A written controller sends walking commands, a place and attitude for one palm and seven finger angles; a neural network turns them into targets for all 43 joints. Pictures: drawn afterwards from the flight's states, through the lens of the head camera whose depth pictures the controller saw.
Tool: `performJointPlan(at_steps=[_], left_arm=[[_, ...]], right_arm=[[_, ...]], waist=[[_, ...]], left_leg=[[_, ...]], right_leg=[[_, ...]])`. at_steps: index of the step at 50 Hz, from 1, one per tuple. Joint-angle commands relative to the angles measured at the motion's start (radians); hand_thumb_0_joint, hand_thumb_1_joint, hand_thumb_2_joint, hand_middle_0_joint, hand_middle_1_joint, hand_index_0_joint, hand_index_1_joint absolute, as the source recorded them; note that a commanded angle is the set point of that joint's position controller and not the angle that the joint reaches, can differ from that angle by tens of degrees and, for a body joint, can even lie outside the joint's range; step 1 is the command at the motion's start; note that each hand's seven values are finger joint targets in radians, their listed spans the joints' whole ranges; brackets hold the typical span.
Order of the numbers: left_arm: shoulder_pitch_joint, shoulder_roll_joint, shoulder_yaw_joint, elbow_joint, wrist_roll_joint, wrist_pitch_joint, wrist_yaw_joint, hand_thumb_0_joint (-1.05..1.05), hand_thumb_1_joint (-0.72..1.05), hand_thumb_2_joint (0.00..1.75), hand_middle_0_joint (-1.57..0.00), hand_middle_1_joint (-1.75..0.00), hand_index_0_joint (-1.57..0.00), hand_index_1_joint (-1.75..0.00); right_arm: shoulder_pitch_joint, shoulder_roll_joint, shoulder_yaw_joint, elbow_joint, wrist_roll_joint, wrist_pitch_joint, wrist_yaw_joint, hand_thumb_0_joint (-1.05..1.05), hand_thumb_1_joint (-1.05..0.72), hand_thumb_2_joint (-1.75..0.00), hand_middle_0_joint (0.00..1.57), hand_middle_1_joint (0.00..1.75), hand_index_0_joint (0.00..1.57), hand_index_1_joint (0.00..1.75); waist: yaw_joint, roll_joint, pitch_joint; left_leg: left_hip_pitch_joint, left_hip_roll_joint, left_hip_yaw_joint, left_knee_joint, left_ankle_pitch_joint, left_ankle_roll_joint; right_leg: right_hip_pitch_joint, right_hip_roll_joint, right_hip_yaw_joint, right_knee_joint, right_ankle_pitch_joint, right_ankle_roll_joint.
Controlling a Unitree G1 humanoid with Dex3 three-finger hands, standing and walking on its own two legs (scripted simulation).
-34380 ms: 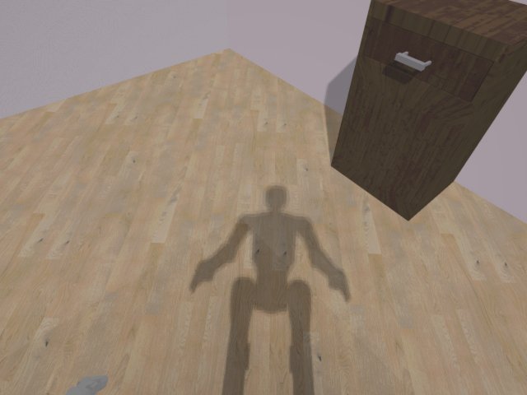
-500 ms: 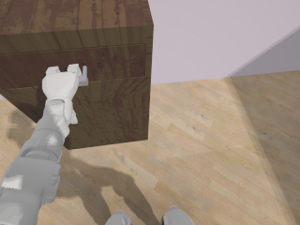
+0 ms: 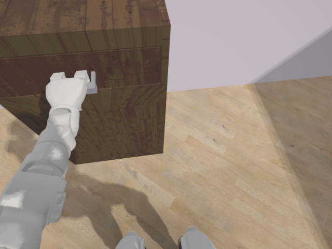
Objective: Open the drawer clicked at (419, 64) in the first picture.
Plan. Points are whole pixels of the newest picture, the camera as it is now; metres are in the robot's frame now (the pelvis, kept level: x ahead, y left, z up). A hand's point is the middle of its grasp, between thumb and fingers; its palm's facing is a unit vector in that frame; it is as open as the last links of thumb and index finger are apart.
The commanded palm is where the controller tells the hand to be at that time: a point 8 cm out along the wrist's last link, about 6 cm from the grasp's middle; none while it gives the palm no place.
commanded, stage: close the thumb around the handle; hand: left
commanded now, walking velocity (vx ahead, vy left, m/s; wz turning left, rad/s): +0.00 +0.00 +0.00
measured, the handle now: (75, 83) +0.54 +0.22 +0.02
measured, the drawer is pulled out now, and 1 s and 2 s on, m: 0.00 0.03 0.16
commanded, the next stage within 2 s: pull the drawer open in 0.06 s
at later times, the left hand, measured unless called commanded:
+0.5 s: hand (75, 111) +0.47 +0.21 +0.00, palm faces -0.05 -0.05 -1.00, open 5.8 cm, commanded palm +0.42 +0.21 +0.05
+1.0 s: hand (75, 116) +0.45 +0.21 +0.00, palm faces -0.06 -0.03 -1.00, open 5.8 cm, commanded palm +0.40 +0.20 +0.05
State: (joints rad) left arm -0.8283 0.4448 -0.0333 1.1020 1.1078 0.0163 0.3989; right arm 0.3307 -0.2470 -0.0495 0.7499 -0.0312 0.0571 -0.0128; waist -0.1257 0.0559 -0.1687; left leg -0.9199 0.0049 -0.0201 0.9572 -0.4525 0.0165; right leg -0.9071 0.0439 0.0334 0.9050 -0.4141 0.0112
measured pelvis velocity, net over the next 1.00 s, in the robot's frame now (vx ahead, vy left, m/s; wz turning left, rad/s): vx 0.01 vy -0.01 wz -0.01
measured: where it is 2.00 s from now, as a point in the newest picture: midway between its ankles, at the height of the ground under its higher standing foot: outside the picture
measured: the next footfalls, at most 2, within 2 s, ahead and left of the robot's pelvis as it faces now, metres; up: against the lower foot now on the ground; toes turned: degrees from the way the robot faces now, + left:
none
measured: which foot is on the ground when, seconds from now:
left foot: down 0.00-1.00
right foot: down 0.00-1.00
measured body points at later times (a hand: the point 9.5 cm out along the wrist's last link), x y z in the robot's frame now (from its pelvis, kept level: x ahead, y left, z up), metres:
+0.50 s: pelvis +0.02 +0.00 +0.01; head +0.12 +0.00 +0.45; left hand +0.46 +0.21 +0.05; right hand +0.02 -0.27 -0.12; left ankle -0.01 +0.11 -0.68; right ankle +0.00 -0.13 -0.68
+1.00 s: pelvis +0.01 -0.01 +0.01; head +0.11 -0.01 +0.45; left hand +0.45 +0.21 +0.05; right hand +0.06 -0.27 -0.13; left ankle -0.01 +0.11 -0.68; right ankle +0.00 -0.13 -0.68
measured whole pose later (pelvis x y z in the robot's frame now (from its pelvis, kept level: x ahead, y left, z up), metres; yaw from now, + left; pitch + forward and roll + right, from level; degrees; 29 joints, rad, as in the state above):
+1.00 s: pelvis +0.01 -0.01 +0.01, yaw +0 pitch +21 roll -1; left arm -0.62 0.39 -0.05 0.92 1.09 0.03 0.40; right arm 0.29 -0.23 -0.07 0.71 -0.03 0.07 -0.01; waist -0.08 0.06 -0.17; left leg -0.81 0.01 -0.01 0.90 -0.45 0.01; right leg -0.81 0.05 0.04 0.86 -0.41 0.00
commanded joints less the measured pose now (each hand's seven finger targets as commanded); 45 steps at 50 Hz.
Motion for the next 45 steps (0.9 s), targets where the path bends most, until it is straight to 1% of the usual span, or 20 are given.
performJointPlan(at_steps=[1, 8, 10, 13, 16, 19, 21, 22, 25, 26, 28, 29, 31, 33, 34, 37, 39, 41, 42, 45], left_arm=[[-0.407, 0.258, 0.071, -0.171, -0.013, 0.006, 0.024, 0.0, 0.9, 0.9, -0.4, -1.35, -0.4, -1.35], [-0.426, 0.261, 0.066, -0.174, -0.005, -0.004, 0.024, 0.0, 0.9, 0.9, -0.4, -1.35, -0.4, -1.35], [-0.364, 0.234, 0.06, -0.165, -0.011, -0.002, 0.022, 0.0, 0.9, 0.9, -0.4, -1.35, -0.4, -1.35], [-0.309, 0.209, 0.059, -0.221, -0.016, -0.014, 0.022, 0.0, 0.9, 0.9, -0.4, -1.35, -0.4, -1.35], [-0.212, 0.186, 0.064, -0.247, -0.031, -0.015, 0.015, 0.0, 0.9, 0.9, -0.4, -1.35, -0.4, -1.35], [-0.118, 0.158, 0.052, -0.306, -0.034, -0.014, 0.02, 0.0, 0.9, 0.9, -0.4, -1.35, -0.4, -1.35], [-0.074, 0.174, 0.071, -0.365, -0.04, -0.011, 0.022, 0.0, 0.9, 0.9, -0.4, -1.35, -0.4, -1.35], [-0.021, 0.148, 0.058, -0.371, -0.037, -0.006, 0.027, 0.0, 0.9, 0.9, -0.4, -1.35, -0.4, -1.35], [0.047, 0.126, 0.054, -0.441, -0.039, 0.01, 0.04, 0.0, 0.9, 0.9, -0.4, -1.35, -0.4, -1.35], [0.043, 0.115, 0.041, -0.466, -0.039, 0.015, 0.044, 0.0, 0.9, 0.9, -0.4, -1.35, -0.4, -1.35], [-0.243, 0.155, 0.035, -0.395, -0.007, 0.014, 0.066, 0.0, 0.9, 0.9, -0.4, -1.35, -0.4, -1.35], [-0.227, 0.121, 0.013, -0.367, 0.007, 0.015, 0.072, 0.0, 0.9, 0.9, -0.4, -1.35, -0.4, -1.35], [-0.235, 0.161, 0.052, -0.389, 0.009, 0.019, 0.082, 0.0, 0.9, 0.9, -0.4, -1.35, -0.4, -1.35], [-0.242, 0.14, 0.036, -0.355, 0.012, 0.032, 0.088, 0.0, 0.9, 0.9, -0.4, -1.35, -0.4, -1.35], [-0.243, 0.107, 0.01, -0.347, 0.011, 0.033, 0.085, 0.0, 0.9, 0.9, -0.4, -1.35, -0.4, -1.35], [-0.258, 0.143, 0.039, -0.327, 0.005, 0.033, 0.078, 0.0, 0.9, 0.9, -0.4, -1.35, -0.4, -1.35], [-0.264, 0.111, 0.012, -0.308, -0.001, 0.032, 0.07, 0.0, 0.9, 0.9, -0.4, -1.35, -0.4, -1.35], [-0.282, 0.144, 0.035, -0.311, -0.007, 0.02, 0.062, 0.0, 0.9, 0.9, -0.4, -1.35, -0.4, -1.35], [-0.274, 0.134, 0.025, -0.296, -0.002, 0.016, 0.062, 0.0, 0.9, 0.9, -0.4, -1.35, -0.4, -1.35], [-0.161, 0.105, 0.024, -0.331, -0.01, 0.0, 0.053, 0.0, 0.9, 0.9, -0.4, -1.35, -0.4, -1.35]], right_arm=[[0.165, -0.169, -0.059, -0.044, -0.003, -0.013, -0.015, 0.0, -0.9, -0.9, 0.2, 0.3, 0.2, 0.3], [0.171, -0.171, -0.059, -0.043, -0.001, -0.014, -0.02, 0.0, -0.9, -0.9, 0.2, 0.3, 0.2, 0.3], [0.166, -0.167, -0.06, -0.049, -0.001, -0.012, -0.018, 0.0, -0.9, -0.9, 0.2, 0.3, 0.2, 0.3], [0.16, -0.161, -0.064, -0.061, -0.002, -0.013, -0.013, 0.0, -0.9, -0.9, 0.2, 0.3, 0.2, 0.3], [0.148, -0.158, -0.067, -0.074, 0.0, -0.01, -0.008, 0.0, -0.9, -0.9, 0.2, 0.3, 0.2, 0.3], [0.131, -0.152, -0.069, -0.089, 0.003, -0.01, -0.006, 0.0, -0.9, -0.9, 0.2, 0.3, 0.2, 0.3], [0.121, -0.155, -0.073, -0.097, 0.008, -0.007, -0.004, 0.0, -0.9, -0.9, 0.2, 0.3, 0.2, 0.3], [0.115, -0.151, -0.072, -0.1, 0.007, -0.008, -0.004, 0.0, -0.9, -0.9, 0.2, 0.3, 0.2, 0.3], [0.099, -0.15, -0.077, -0.108, 0.014, -0.007, 0.001, 0.0, -0.9, -0.9, 0.2, 0.3, 0.2, 0.3], [0.09, -0.149, -0.077, -0.111, 0.014, -0.006, 0.001, 0.0, -0.9, -0.9, 0.2, 0.3, 0.2, 0.3], [0.109, -0.157, -0.076, -0.054, 0.009, -0.008, -0.01, 0.0, -0.9, -0.9, 0.2, 0.3, 0.2, 0.3], [0.111, -0.151, -0.077, -0.052, 0.004, -0.012, -0.01, 0.0, -0.9, -0.9, 0.2, 0.3, 0.2, 0.3], [0.106, -0.156, -0.081, -0.049, 0.0, -0.011, -0.006, 0.0, -0.9, -0.9, 0.2, 0.3, 0.2, 0.3], [0.106, -0.149, -0.079, -0.05, -0.004, -0.007, -0.005, 0.0, -0.9, -0.9, 0.2, 0.3, 0.2, 0.3], [0.103, -0.141, -0.077, -0.052, -0.005, -0.008, -0.005, 0.0, -0.9, -0.9, 0.2, 0.3, 0.2, 0.3], [0.102, -0.144, -0.077, -0.053, -0.006, -0.005, -0.008, 0.0, -0.9, -0.9, 0.2, 0.3, 0.2, 0.3], [0.093, -0.138, -0.074, -0.064, -0.003, -0.005, -0.01, 0.0, -0.9, -0.9, 0.2, 0.3, 0.2, 0.3], [0.092, -0.139, -0.072, -0.065, -0.002, -0.006, -0.012, 0.0, -0.9, -0.9, 0.2, 0.3, 0.2, 0.3], [0.089, -0.138, -0.071, -0.066, -0.002, -0.007, -0.015, 0.0, -0.9, -0.9, 0.2, 0.3, 0.2, 0.3], [0.079, -0.131, -0.072, -0.093, 0.0, -0.009, -0.012, 0.0, -0.9, -0.9, 0.2, 0.3, 0.2, 0.3]], waist=[[-0.012, 0.018, -0.451], [-0.019, 0.018, -0.445], [-0.005, 0.01, -0.442], [0.021, 0.054, -0.489], [0.041, 0.027, -0.498], [0.056, 0.017, -0.486], [0.068, 0.017, -0.49], [0.073, 0.01, -0.467], [0.073, -0.001, -0.442], [0.068, 0.003, -0.43], [-0.001, 0.012, -0.345], [0.005, 0.017, -0.336], [0.025, 0.054, -0.394], [0.024, 0.07, -0.427], [0.022, 0.065, -0.43], [0.024, 0.025, -0.449], [0.015, -0.003, -0.439], [0.022, 0.002, -0.444], [0.019, 0.0, -0.44], [0.053, -0.001, -0.468]], left_leg=[[0.319, -0.017, 0.018, -0.071, 0.452, 0.022], [0.317, -0.013, 0.011, -0.07, 0.441, 0.022], [0.322, -0.014, 0.017, -0.076, 0.442, 0.021], [0.378, -0.009, 0.018, -0.078, 0.507, 0.015], [0.387, -0.007, 0.023, -0.085, 0.543, 0.016], [0.394, -0.006, 0.033, -0.099, 0.57, 0.019], [0.411, -0.004, 0.029, -0.107, 0.609, 0.017], [0.417, -0.002, 0.031, -0.112, 0.633, 0.018], [0.438, 0.002, 0.03, -0.124, 0.665, 0.017], [0.45, 0.002, 0.026, -0.126, 0.683, 0.016], [0.417, 0.005, 0.015, -0.113, 0.602, 0.013], [0.417, 0.003, 0.011, -0.113, 0.596, 0.012], [0.471, 0.004, 0.01, -0.108, 0.652, 0.006], [0.484, 0.0, 0.01, -0.099, 0.653, 0.001], [0.477, -0.004, 0.012, -0.095, 0.651, 0.002], [0.457, -0.006, 0.012, -0.089, 0.636, 0.007], [0.43, -0.013, 0.016, -0.09, 0.587, 0.011], [0.412, -0.017, 0.019, -0.09, 0.561, 0.014], [0.404, -0.018, 0.021, -0.088, 0.542, 0.015], [0.415, -0.017, 0.028, -0.098, 0.56, 0.016]], right_leg=[[0.233, 0.022, -0.059, -0.086, 0.393, -0.038], [0.207, 0.021, -0.06, -0.083, 0.37, -0.037], [0.223, 0.022, -0.061, -0.089, 0.372, -0.038], [0.236, 0.024, -0.063, -0.083, 0.401, -0.042], [0.283, 0.026, -0.064, -0.089, 0.439, -0.042], [0.323, 0.025, -0.062, -0.105, 0.474, -0.039], [0.347, 0.025, -0.059, -0.108, 0.501, -0.042], [0.35, 0.025, -0.064, -0.112, 0.512, -0.04], [0.366, 0.025, -0.064, -0.126, 0.536, -0.038], [0.361, 0.025, -0.065, -0.13, 0.537, -0.04], [0.253, 0.022, -0.071, -0.12, 0.466, -0.036], [0.233, 0.024, -0.077, -0.117, 0.439, -0.039], [0.238, 0.023, -0.075, -0.109, 0.451, -0.046], [0.231, 0.023, -0.077, -0.102, 0.446, -0.045], [0.238, 0.023, -0.077, -0.101, 0.454, -0.045], [0.264, 0.021, -0.07, -0.094, 0.474, -0.041], [0.275, 0.021, -0.067, -0.102, 0.466, -0.039], [0.291, 0.018, -0.06, -0.099, 0.474, -0.041], [0.282, 0.017, -0.057, -0.099, 0.464, -0.04], [0.323, 0.018, -0.057, -0.101, 0.483, -0.042]])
